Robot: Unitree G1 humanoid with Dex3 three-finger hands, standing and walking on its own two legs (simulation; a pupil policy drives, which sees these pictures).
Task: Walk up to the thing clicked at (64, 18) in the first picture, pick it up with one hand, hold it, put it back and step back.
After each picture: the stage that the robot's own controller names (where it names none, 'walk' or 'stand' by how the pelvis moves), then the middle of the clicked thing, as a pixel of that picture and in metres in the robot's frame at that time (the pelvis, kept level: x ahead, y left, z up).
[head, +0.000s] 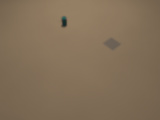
stand; (64, 21) +1.69 +0.20 -0.72
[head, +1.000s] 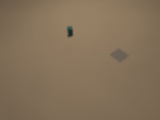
walk; (70, 31) +1.56 +0.26 -0.72
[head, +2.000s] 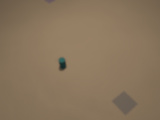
walk; (62, 63) +0.97 +0.26 -0.72
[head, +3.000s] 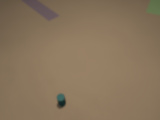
walk; (61, 100) +0.61 +0.22 -0.71
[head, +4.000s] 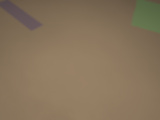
walk; out of the picture +0.41 +0.16 -0.71
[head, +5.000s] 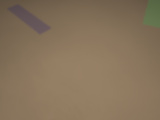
stand; out of the picture +0.36 +0.18 -0.72
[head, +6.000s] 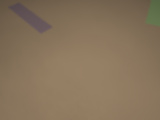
stand; out of the picture +0.34 +0.18 -0.72
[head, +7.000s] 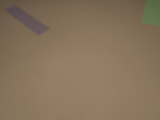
stand; out of the picture +0.34 +0.19 -0.72
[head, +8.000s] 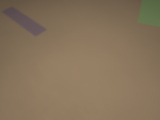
stand; out of the picture +0.35 +0.19 -0.73
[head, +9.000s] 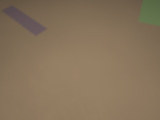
stand; out of the picture +0.34 +0.19 -0.73
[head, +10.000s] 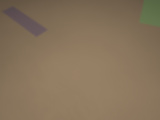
stand; out of the picture +0.33 +0.19 -0.73
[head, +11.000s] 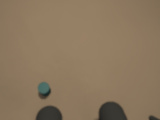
go down; (44, 89) +0.40 +0.18 -0.51
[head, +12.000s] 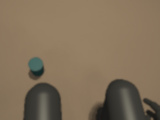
go down; (36, 67) +0.44 +0.19 -0.33
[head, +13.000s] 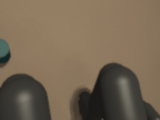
close in; (0, 52) +0.43 +0.22 -0.25
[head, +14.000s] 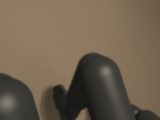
close; out of the picture +0.43 +0.24 -0.23
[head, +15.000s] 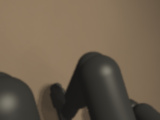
close; out of the picture +0.42 +0.24 -0.22
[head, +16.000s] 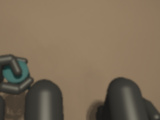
lift; (19, 77) +0.32 +0.22 -0.09
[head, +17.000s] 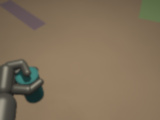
hold; (31, 85) +0.33 +0.17 +0.04
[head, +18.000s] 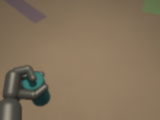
hold; (37, 90) +0.32 +0.17 -0.01
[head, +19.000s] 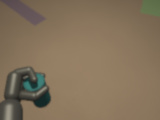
hold; (38, 91) +0.32 +0.16 -0.01
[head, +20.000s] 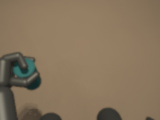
crouch; (28, 75) +0.37 +0.18 -0.07
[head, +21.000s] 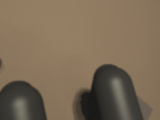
lower; out of the picture +0.46 +0.24 -0.14
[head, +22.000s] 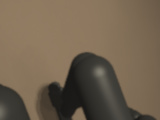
lower; out of the picture +0.44 +0.26 -0.23
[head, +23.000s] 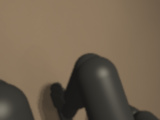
lower; out of the picture +0.43 +0.25 -0.23
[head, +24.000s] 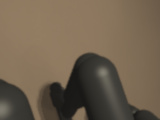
lower; out of the picture +0.43 +0.25 -0.23
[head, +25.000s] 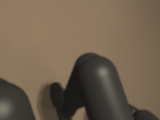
lower; out of the picture +0.43 +0.25 -0.24
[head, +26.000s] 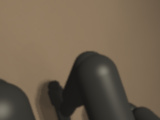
open; out of the picture +0.42 +0.23 -0.23
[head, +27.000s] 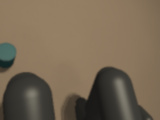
stand; (5, 56) +0.42 +0.21 -0.26
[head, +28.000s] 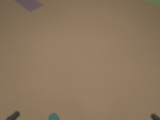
stand; out of the picture +0.36 +0.17 -0.62
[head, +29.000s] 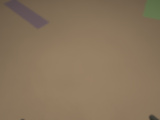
stand; out of the picture +0.36 +0.17 -0.66
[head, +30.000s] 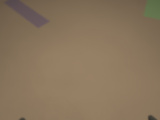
stand; out of the picture +0.36 +0.17 -0.66
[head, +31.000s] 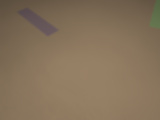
stand; out of the picture +0.38 +0.16 -0.72
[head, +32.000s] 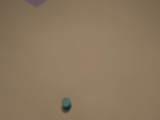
walk; (66, 104) +0.44 +0.13 -0.70
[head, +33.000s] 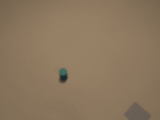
walk; (63, 74) +0.70 +0.14 -0.69
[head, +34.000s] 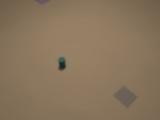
stand; (62, 63) +1.00 +0.20 -0.70
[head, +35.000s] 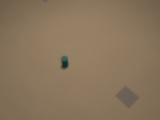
stand; (64, 62) +0.99 +0.16 -0.72
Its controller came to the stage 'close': yes
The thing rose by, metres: 0.70
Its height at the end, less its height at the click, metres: +0.00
